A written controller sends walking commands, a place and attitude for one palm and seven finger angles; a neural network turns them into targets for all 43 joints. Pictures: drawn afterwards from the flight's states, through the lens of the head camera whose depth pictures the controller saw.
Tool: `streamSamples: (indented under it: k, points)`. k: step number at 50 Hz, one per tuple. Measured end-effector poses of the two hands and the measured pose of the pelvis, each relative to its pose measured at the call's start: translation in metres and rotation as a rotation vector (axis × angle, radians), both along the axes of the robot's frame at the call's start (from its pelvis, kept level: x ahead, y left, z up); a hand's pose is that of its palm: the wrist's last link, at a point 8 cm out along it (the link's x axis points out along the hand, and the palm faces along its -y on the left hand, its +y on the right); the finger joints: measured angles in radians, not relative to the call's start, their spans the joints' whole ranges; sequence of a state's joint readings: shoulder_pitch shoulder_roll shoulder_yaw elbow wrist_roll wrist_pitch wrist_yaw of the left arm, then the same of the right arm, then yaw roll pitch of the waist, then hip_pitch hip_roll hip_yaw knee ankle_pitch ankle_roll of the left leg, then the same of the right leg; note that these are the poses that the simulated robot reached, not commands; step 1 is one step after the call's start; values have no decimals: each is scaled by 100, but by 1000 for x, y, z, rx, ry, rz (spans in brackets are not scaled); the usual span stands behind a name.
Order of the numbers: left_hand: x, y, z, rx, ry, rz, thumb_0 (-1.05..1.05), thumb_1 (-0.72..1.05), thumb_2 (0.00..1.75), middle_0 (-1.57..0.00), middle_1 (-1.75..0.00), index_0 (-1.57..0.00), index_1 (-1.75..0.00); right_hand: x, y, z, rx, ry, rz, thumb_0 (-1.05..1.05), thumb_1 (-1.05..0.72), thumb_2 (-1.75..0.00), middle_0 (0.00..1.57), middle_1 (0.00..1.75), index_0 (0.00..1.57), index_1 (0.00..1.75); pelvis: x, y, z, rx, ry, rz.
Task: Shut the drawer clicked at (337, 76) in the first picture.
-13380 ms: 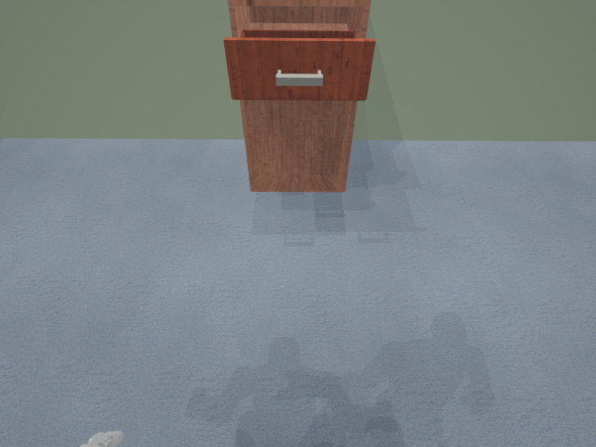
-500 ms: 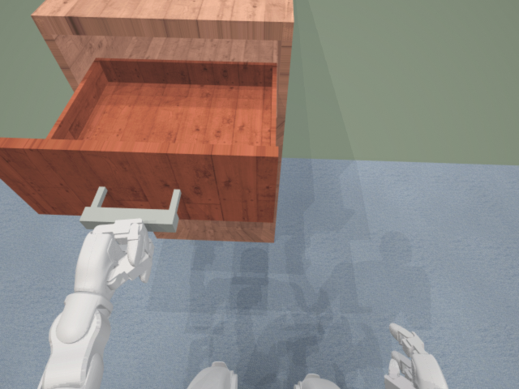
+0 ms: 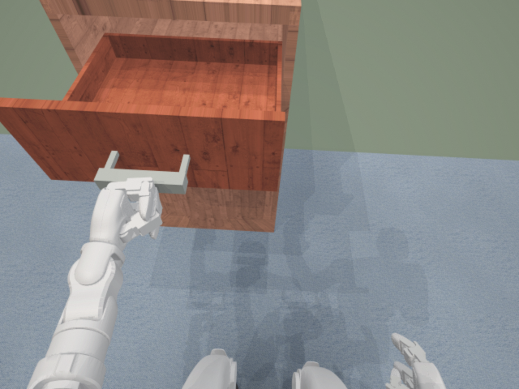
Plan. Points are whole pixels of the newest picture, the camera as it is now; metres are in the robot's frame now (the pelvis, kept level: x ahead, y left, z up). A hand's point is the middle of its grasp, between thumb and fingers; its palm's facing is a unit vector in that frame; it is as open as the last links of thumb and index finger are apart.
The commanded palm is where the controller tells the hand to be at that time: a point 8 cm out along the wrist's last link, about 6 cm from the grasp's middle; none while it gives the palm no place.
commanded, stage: push the drawer shut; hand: left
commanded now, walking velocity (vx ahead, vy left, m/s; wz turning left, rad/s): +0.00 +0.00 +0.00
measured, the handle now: (146, 169) +0.44 +0.20 +0.06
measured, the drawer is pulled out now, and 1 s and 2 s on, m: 0.26 0.12 0.02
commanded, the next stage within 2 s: none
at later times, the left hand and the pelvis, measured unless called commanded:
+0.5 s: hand (169, 169) +0.45 +0.17 +0.05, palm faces -0.03 -1.00 -0.05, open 2.8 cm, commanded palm +0.44 +0.21 +0.06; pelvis +0.00 +0.01 +0.00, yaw -1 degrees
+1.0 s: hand (176, 147) +0.50 +0.16 +0.05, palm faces +0.00 -1.00 -0.04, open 3.0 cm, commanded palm +0.49 +0.21 +0.06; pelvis +0.01 +0.01 -0.01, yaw -2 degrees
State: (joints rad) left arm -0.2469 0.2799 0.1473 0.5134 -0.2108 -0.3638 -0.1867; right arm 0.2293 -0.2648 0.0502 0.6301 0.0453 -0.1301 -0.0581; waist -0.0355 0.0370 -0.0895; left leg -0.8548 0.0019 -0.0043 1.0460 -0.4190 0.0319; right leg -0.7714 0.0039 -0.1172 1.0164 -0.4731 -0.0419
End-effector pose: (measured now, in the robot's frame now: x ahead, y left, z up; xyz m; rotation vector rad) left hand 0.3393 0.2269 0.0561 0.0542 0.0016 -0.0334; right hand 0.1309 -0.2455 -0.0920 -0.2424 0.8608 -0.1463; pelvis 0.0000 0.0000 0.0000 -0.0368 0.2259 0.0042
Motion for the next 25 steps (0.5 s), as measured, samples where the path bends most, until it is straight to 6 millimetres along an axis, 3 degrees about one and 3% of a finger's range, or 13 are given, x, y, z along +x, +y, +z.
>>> streamSamples:
  k: [16, 25]
  points:
    - [58, -3, 0, -4, 8, 3, -2, 79, 96, -140, -160, -140, -160, -53, -3, -11, -17, 164, -61, 1, -90, -90, 20, 30, 20, 30, -3, 9, -2, -3, 37, -12]
    - [89, -3, -1, -8, 11, 5, -4, 77, 95, -140, -160, -140, -160, -73, -3, -15, -19, 249, -93, 1, -90, -90, 20, 30, 20, 30, 2, 12, -4, -5, 67, -22]
